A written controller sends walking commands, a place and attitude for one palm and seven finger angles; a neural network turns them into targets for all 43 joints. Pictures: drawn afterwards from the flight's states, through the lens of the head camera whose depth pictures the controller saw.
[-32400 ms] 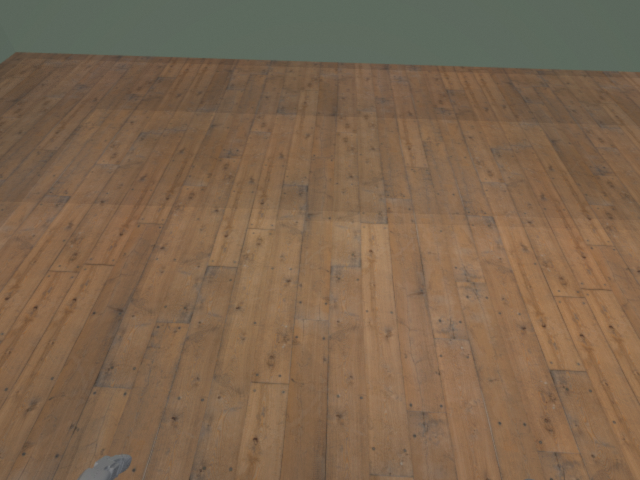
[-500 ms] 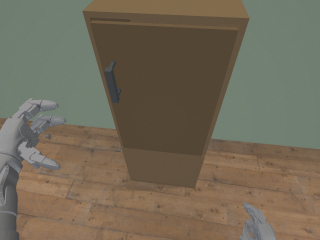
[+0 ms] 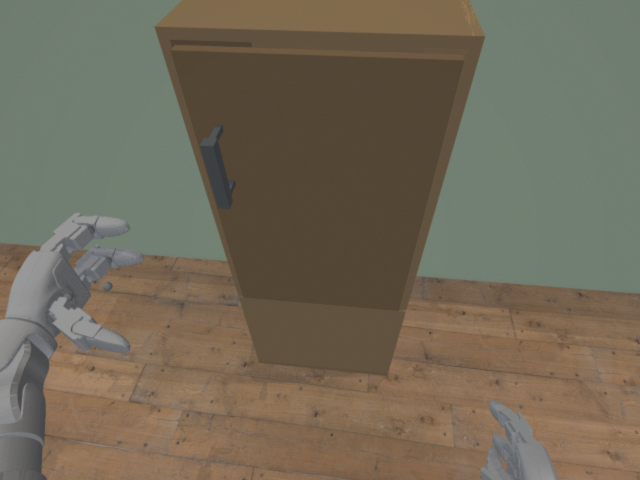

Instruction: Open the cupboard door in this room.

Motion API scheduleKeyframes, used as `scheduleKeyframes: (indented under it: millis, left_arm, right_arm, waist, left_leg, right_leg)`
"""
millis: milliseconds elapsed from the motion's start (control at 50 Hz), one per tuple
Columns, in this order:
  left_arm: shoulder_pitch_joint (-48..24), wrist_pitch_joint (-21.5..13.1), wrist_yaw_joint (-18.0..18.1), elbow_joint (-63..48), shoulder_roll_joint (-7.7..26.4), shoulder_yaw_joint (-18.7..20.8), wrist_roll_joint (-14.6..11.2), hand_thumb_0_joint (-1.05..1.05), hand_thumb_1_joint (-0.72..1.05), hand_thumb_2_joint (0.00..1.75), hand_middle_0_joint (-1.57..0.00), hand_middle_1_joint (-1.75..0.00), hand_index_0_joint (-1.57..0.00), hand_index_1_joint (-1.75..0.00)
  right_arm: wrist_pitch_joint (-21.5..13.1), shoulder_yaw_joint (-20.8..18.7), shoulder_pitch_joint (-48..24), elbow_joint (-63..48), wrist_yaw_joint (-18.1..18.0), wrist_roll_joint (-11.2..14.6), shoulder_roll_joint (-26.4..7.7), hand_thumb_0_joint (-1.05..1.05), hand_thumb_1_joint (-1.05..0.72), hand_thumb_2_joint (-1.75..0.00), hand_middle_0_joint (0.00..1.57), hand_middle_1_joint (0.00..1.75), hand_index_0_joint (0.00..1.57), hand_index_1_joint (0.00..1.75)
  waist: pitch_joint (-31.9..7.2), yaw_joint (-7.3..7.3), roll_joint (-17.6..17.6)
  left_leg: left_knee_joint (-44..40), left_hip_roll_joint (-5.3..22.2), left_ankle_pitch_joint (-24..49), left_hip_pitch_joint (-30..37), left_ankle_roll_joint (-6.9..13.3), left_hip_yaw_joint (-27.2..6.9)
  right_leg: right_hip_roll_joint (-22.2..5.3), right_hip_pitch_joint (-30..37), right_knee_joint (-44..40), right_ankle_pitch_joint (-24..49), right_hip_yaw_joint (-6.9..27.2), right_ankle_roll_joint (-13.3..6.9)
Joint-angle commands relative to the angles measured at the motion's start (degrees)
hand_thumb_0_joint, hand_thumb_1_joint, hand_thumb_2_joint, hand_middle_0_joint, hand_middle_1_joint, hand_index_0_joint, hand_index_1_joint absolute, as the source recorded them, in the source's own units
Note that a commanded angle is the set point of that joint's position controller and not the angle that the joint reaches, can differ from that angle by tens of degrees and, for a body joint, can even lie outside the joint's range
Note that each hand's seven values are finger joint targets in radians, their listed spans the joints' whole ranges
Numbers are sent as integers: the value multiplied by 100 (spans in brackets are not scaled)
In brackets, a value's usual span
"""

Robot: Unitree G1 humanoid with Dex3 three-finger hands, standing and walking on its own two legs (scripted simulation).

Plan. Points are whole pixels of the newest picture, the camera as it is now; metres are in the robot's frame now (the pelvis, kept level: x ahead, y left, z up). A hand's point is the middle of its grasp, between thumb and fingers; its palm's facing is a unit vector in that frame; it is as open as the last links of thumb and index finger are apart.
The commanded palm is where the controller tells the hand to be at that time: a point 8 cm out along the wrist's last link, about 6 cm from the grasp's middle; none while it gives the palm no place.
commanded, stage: move the hooked fingers beside the handle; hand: left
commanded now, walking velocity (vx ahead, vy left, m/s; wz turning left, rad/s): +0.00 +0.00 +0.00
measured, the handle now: (221, 167) +0.54 +0.20 +0.10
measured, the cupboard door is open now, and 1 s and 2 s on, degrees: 0 0 0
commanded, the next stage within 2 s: none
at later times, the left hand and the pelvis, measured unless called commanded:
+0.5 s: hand (128, 247) +0.35 +0.27 +0.11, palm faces +0.00 -1.00 -0.02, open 14.0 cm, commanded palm +0.32 +0.32 +0.11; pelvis +0.00 +0.00 +0.00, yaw +0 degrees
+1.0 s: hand (149, 216) +0.41 +0.27 +0.11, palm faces -0.02 -1.00 +0.00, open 14.0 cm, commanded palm +0.39 +0.32 +0.11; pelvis +0.00 +0.01 -0.01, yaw -1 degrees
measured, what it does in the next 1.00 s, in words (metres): stands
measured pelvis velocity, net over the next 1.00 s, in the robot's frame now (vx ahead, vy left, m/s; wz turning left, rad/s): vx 0.00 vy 0.01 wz -0.01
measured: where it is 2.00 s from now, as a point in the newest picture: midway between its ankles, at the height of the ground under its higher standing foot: outside the picture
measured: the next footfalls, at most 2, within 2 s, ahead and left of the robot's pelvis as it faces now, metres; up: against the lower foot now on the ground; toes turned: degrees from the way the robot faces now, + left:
none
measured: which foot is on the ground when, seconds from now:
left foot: down 0.00-1.00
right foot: down 0.00-1.00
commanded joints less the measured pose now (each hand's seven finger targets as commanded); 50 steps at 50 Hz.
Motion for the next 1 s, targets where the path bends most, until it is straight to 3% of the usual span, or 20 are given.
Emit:
scheduleKeyframes:
  millis: [0, 60, 80, 100, 160, 200, 380, 400, 420, 460, 480, 520, 580, 640, 740, 780, 800, 820, 880, 980]
  left_arm:
    - [-1565, -443, 76, -1241, 1706, 680, -178, 0, -50, 30, -30, -120, -30, -120]
    - [-1959, -466, 99, -1025, 1629, 530, -107, 0, -50, 30, -30, -120, -30, -120]
    - [-2198, -452, 79, -897, 1624, 451, -110, 0, -50, 30, -30, -120, -30, -120]
    - [-2375, -478, 71, -832, 1724, 506, -91, 0, -50, 30, -30, -120, -30, -120]
    - [-2706, -548, 11, -791, 1526, 195, -4, 0, -50, 30, -30, -120, -30, -120]
    - [-2948, -559, -6, -585, 1697, 254, 1, 0, -50, 30, -30, -120, -30, -120]
    - [-2980, -579, 0, 227, 2021, 532, 59, 0, -50, 30, -30, -120, -30, -120]
    - [-3076, -605, 25, 232, 2191, 665, 100, 0, -50, 30, -30, -120, -30, -120]
    - [-3072, -602, 22, 362, 2010, 535, 97, 0, -50, 30, -30, -120, -30, -120]
    - [-3340, -686, 37, 306, 1982, 448, 141, 0, -50, 30, -30, -120, -30, -120]
    - [-3390, -729, 26, 209, 2012, 473, 93, 0, -50, 30, -30, -120, -30, -120]
    - [-3334, -789, 13, 114, 1936, 432, 93, 0, -50, 30, -30, -120, -30, -120]
    - [-3504, -756, 18, 568, 2119, 543, 118, 0, -50, 30, -30, -120, -30, -120]
    - [-3697, -714, 35, 920, 2200, 579, 183, 0, -50, 30, -30, -120, -30, -120]
    - [-4250, -893, 53, 780, 2220, 428, 287, 0, -50, 30, -30, -120, -30, -120]
    - [-4326, -953, 38, 923, 2220, 422, 254, 0, -50, 30, -30, -120, -30, -120]
    - [-4332, -963, 49, 1080, 2404, 577, 275, 0, -50, 30, -30, -120, -30, -120]
    - [-4371, -941, 32, 1290, 2192, 409, 269, 0, -50, 30, -30, -120, -30, -120]
    - [-4788, -932, 35, 1696, 2259, 356, 340, 0, -50, 30, -30, -120, -30, -120]
    - [-4984, -1039, 45, 1817, 2484, 428, 453, 0, -50, 30, -30, -120, -30, -120]
  right_arm:
    - [-297, -330, -402, -901, -73, 20, -715, 0, -90, -90, 20, 30, 20, 30]
    - [-288, -320, -367, -822, -109, 28, -730, 0, -90, -90, 20, 30, 20, 30]
    - [-269, -307, -343, -800, -115, 18, -743, 0, -90, -90, 20, 30, 20, 30]
    - [-267, -322, -328, -755, -127, 29, -756, 0, -90, -90, 20, 30, 20, 30]
    - [-291, -306, -293, -754, -156, 27, -740, 0, -90, -90, 20, 30, 20, 30]
    - [-263, -313, -250, -692, -167, 19, -769, 0, -90, -90, 20, 30, 20, 30]
    - [-109, -330, -50, -761, -28, -31, -848, 0, -90, -90, 20, 30, 20, 30]
    - [-88, -350, -6, -756, -16, -20, -850, 0, -90, -90, 20, 30, 20, 30]
    - [-71, -352, 20, -766, -3, -19, -841, 0, -90, -90, 20, 30, 20, 30]
    - [-43, -376, 112, -742, 0, -18, -855, 0, -90, -90, 20, 30, 20, 30]
    - [-31, -388, 131, -779, 20, -27, -867, 0, -90, -90, 20, 30, 20, 30]
    - [-14, -411, 185, -779, 36, -31, -861, 0, -90, -90, 20, 30, 20, 30]
    - [72, -412, 306, -695, 35, -31, -929, 0, -90, -90, 20, 30, 20, 30]
    - [137, -427, 370, -642, 37, -23, -942, 0, -90, -90, 20, 30, 20, 30]
    - [214, -436, 506, -637, 63, -61, -931, 0, -90, -90, 20, 30, 20, 30]
    - [254, -430, 538, -643, 67, -62, -946, 0, -90, -90, 20, 30, 20, 30]
    - [281, -442, 575, -603, 68, -57, -962, 0, -90, -90, 20, 30, 20, 30]
    - [305, -426, 577, -605, 74, -49, -952, 0, -90, -90, 20, 30, 20, 30]
    - [367, -429, 650, -543, 67, -47, -998, 0, -90, -90, 20, 30, 20, 30]
    - [486, -459, 833, -548, 117, -85, -1023, 0, -90, -90, 20, 30, 20, 30]
  waist:
    - [-1114, 30, 92]
    - [-990, -93, 208]
    - [-859, -166, -11]
    - [-907, -167, 95]
    - [-1177, -207, 438]
    - [-1225, -254, 207]
    - [-1467, -89, 134]
    - [-1531, -91, 167]
    - [-1481, -144, 125]
    - [-1614, -198, 275]
    - [-1660, -174, 136]
    - [-1911, -164, 274]
    - [-1603, -240, -9]
    - [-1511, -284, 112]
    - [-1998, -324, 369]
    - [-1940, -353, 267]
    - [-1959, -321, 217]
    - [-1800, -403, 118]
    - [-1663, -461, 105]
    - [-2187, -432, 289]
  left_leg:
    - [-554, 4, 1236, 79, 16, -285]
    - [-562, 8, 1077, 69, 3, -296]
    - [-520, 16, 1006, 25, 23, -299]
    - [-527, 13, 1005, -3, 23, -304]
    - [-515, 1, 1109, 206, 1, -324]
    - [-461, 12, 1055, 93, 18, -321]
    - [-362, -1, 1485, -206, -11, -278]
    - [-375, 2, 1501, -229, -13, -294]
    - [-352, 2, 1461, -225, -1, -266]
    - [-343, 13, 1520, -135, -19, -276]
    - [-296, 24, 1660, -106, -16, -292]
    - [-273, 22, 1839, 22, -15, -261]
    - [-261, 31, 1613, -271, -2, -262]
    - [-265, 24, 1396, -398, 7, -245]
    - [-171, 36, 1809, -150, -22, -281]
    - [-132, 49, 1864, -171, -21, -285]
    - [-144, 60, 1809, -267, -28, -303]
    - [-153, 61, 1691, -322, -14, -291]
    - [-128, 53, 1496, -476, -2, -305]
    - [24, 66, 2060, -342, -29, -293]
  right_leg:
    - [-76, 797, -423, 957, 427, 89]
    - [-77, 599, -440, 790, 400, 91]
    - [-67, 531, -466, 734, 455, 103]
    - [-80, 545, -470, 726, 464, 101]
    - [-92, 510, -395, 824, 412, 71]
    - [-91, 536, -406, 792, 470, 94]
    - [-102, 737, -161, 1349, 448, 39]
    - [-102, 725, -150, 1354, 434, 43]
    - [-94, 639, -153, 1340, 443, 57]
    - [-84, 554, -118, 1356, 420, 52]
    - [-54, 629, -83, 1476, 425, 34]
    - [-57, 686, -49, 1666, 441, 46]
    - [-37, 545, -69, 1491, 437, 54]
    - [-67, 415, -99, 1321, 469, 70]
    - [-40, 464, 34, 1639, 460, 51]
    - [-9, 404, 57, 1666, 444, 38]
    - [-15, 422, 63, 1621, 439, 45]
    - [-11, 301, 46, 1546, 424, 59]
    - [-24, 134, 54, 1351, 432, 46]
    - [-10, 242, 207, 1802, 449, 42]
